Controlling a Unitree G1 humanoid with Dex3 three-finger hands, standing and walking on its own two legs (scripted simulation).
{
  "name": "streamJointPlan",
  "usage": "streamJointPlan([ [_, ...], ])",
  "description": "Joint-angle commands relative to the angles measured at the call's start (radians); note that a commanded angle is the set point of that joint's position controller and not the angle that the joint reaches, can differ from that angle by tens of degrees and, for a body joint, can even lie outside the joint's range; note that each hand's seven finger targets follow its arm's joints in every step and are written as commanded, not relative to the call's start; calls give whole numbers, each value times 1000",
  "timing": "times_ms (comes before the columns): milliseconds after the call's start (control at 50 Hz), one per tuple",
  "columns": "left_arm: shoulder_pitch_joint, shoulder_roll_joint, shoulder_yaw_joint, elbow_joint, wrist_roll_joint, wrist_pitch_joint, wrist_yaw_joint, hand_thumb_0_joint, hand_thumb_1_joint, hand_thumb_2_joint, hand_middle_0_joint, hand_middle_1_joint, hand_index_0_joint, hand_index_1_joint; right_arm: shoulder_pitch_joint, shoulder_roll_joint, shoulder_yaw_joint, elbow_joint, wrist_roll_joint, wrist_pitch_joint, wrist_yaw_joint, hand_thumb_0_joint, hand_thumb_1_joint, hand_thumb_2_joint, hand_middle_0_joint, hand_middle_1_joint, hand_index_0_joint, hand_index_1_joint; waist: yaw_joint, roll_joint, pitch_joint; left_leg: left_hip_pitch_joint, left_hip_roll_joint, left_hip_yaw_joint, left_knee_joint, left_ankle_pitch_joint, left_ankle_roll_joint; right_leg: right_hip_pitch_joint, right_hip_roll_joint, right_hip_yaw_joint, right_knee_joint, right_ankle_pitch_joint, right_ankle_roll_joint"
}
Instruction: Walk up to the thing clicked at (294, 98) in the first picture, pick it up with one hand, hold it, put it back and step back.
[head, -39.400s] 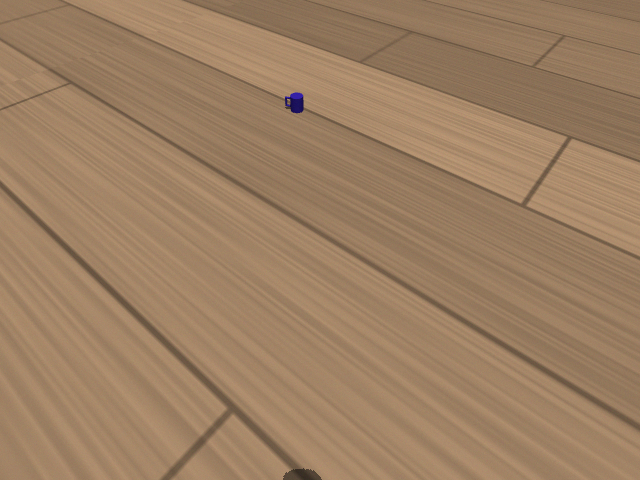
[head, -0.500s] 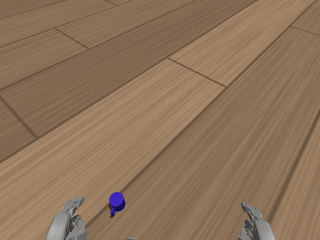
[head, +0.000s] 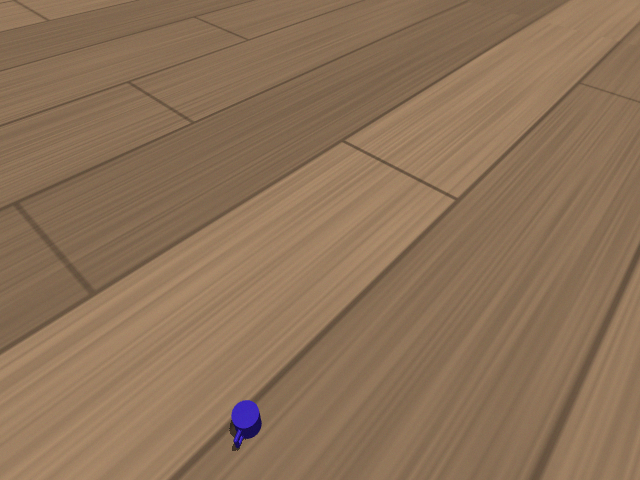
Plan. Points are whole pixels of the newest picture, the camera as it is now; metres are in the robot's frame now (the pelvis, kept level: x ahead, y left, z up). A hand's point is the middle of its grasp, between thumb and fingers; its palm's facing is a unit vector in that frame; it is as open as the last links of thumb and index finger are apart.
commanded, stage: stand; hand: left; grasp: from above
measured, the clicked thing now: (244, 425) +0.43 +0.21 -0.73
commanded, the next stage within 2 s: step back in 1.96 s
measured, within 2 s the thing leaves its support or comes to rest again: neither
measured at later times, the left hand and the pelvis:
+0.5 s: hand out of the picture +0.02 +0.23 -0.16, palm faces +0.02 -0.94 -0.34, open 7.3 cm; pelvis -0.02 -0.01 +0.01, yaw +0 degrees
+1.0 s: hand out of the picture +0.08 +0.20 -0.15, palm faces -0.01 -0.95 -0.31, open 7.3 cm; pelvis +0.01 -0.02 +0.01, yaw +0 degrees
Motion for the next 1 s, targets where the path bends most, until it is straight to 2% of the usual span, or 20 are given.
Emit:
streamJointPlan([
  [0, -35, 170, 35, -20, -3, -32, 10, 0, 900, 900, -200, -300, -200, -301, -58, -207, -53, -38, 6, -30, -19, 0, -900, -900, 200, 300, 200, 300, 2, 54, -39, 61, 140, -167, -202, 54, -3, -6, -49, 50, -106, 90, -40],
  [80, -36, 179, 32, 21, 0, -34, 9, 0, 900, 900, -200, -300, -200, -301, -71, -206, -51, -11, 9, -25, -16, 0, -900, -900, 200, 300, 200, 300, 3, 26, -13, 56, 136, -163, -232, -2, -9, 1, -55, 55, -138, 81, -38],
  [100, -49, 184, 31, 29, 1, -33, 8, 0, 900, 900, -200, -300, -200, -301, -73, -204, -51, -7, 8, -22, -15, 0, -900, -900, 200, 300, 200, 300, -4, 25, 18, 19, 133, -164, -247, -42, -12, -4, -54, 57, -146, 56, -38],
  [160, -35, 184, 27, 49, 2, -35, 6, 0, 900, 900, -200, -300, -200, -301, -82, -212, -54, 6, 9, -16, -12, 0, -900, -900, 200, 300, 200, 300, 1, 26, 22, 30, 132, -160, -250, -87, -11, -17, -56, 60, -169, 19, -38],
  [240, -40, 186, 25, 70, -1, -36, 3, 0, 900, 900, -200, -300, -200, -301, -75, -210, -50, 20, 12, -16, -7, 0, -900, -900, 200, 300, 200, 300, -6, 30, 22, 16, 137, -169, -270, -123, -10, -4, -58, 59, -171, 14, -39],
  [260, -33, 185, 23, 72, 1, -38, 3, 0, 900, 900, -200, -300, -200, -301, -89, -213, -50, 20, 12, -18, -7, 0, -900, -900, 200, 300, 200, 300, 0, 21, -2, 47, 136, -163, -258, -85, -9, -7, -65, 64, -179, 24, -41],
  [300, -46, 201, 26, 76, -1, -40, 3, 0, 900, 900, -200, -300, -200, -301, -78, -213, -48, 26, 13, -19, -6, 0, -900, -900, 200, 300, 200, 300, -9, 15, -1, 46, 136, -159, -260, -71, -11, -8, -67, 67, -183, 33, -40],
  [400, -44, 206, 22, 90, -1, -38, 1, 0, 900, 900, -200, -300, -200, -301, -87, -224, -45, 38, 13, -11, -3, 0, -900, -900, 200, 300, 200, 300, -7, 26, 47, 4, 137, -164, -267, -153, -10, -36, -63, 70, -196, -42, -43],
  [460, -41, 208, 19, 97, -2, -41, 0, 0, 900, 900, -200, -300, -200, -301, -84, -220, -43, 41, 15, -8, 1, 0, -900, -900, 200, 300, 200, 300, -12, -4, 38, 18, 132, -153, -249, -119, -9, -47, -69, 84, -217, -78, -46],
  [520, -51, 215, 19, 96, -3, -47, -1, 0, 900, 900, -200, -300, -200, -301, -79, -218, -40, 44, 19, -12, 3, 0, -900, -900, 200, 300, 200, 300, -20, -8, 0, 77, 129, -135, -217, -30, -8, -53, -81, 97, -232, -45, -51],
  [540, -52, 222, 20, 98, -5, -47, -1, 0, 900, 900, -200, -300, -200, -301, -73, -214, -38, 50, 19, -12, 3, 0, -900, -900, 200, 300, 200, 300, -20, -17, 14, 77, 126, -134, -216, -29, -11, -69, -80, 101, -239, -66, -50],
  [620, -67, 219, 20, 96, -8, -49, -1, 0, 900, 900, -200, -300, -200, -301, -86, -226, -34, 52, 19, -15, 3, 0, -900, -900, 200, 300, 200, 300, -19, 8, -6, 78, 137, -132, -215, 25, -5, -34, -82, 96, -226, 9, -53],
  [660, -69, 223, 21, 97, -10, -49, -4, 0, 900, 900, -200, -300, -200, -301, -70, -228, -31, 59, 18, -15, 1, 0, -900, -900, 200, 300, 200, 300, -19, 11, -5, 72, 137, -129, -217, 14, -8, -21, -82, 100, -226, 18, -53],
  [720, -69, 210, 17, 103, -11, -49, -4, 0, 900, 900, -200, -300, -200, -301, -79, -220, -26, 65, 22, -16, 0, 0, -900, -900, 200, 300, 200, 300, -17, 6, -20, 88, 142, -122, -211, 94, -7, 4, -84, 95, -223, 81, -55],
  [780, -77, 207, 17, 107, -14, -47, -4, 0, 900, 900, -200, -300, -200, -301, -69, -211, -19, 76, 24, -17, -2, 0, -900, -900, 200, 300, 200, 300, -16, 22, -34, 85, 142, -120, -214, 109, -8, 32, -84, 93, -216, 128, -54],
  [840, -81, 194, 14, 114, -17, -43, -5, 0, 900, 900, -200, -300, -200, -301, -67, -200, -12, 82, 24, -15, -3, 0, -900, -900, 200, 300, 200, 300, -17, 2, -16, 84, 142, -116, -224, 110, -12, 21, -76, 88, -222, 107, -52],
  [880, -84, 205, 15, 109, -15, -46, -5, 0, 900, 900, -200, -300, -200, -301, -80, -224, -18, 78, 23, -18, -4, 0, -900, -900, 200, 300, 200, 300, -13, 6, -31, 100, 147, -115, -213, 161, -12, 31, -82, 87, -223, 153, -50],
  [900, -96, 213, 18, 107, -15, -46, -6, 0, 900, 900, -200, -300, -200, -301, -73, -221, -15, 81, 22, -18, -5, 0, -900, -900, 200, 300, 200, 300, -18, 10, -29, 92, 146, -113, -219, 141, -15, 34, -80, 87, -222, 142, -49],
  [920, -93, 213, 19, 105, -13, -48, -5, 0, 900, 900, -200, -300, -200, -301, -87, -227, -17, 76, 21, -20, -5, 0, -900, -900, 200, 300, 200, 300, -12, 13, -41, 108, 149, -113, -213, 196, -14, 39, -83, 83, -217, 186, -49],
  [980, -106, 217, 20, 104, -14, -49, -4, 0, 900, 900, -200, -300, -200, -301, -96, -230, -17, 73, 22, -23, -7, 0, -900, -900, 200, 300, 200, 300, -15, 9, -65, 129, 154, -108, -201, 255, -14, 54, -86, 81, -210, 243, -47],
])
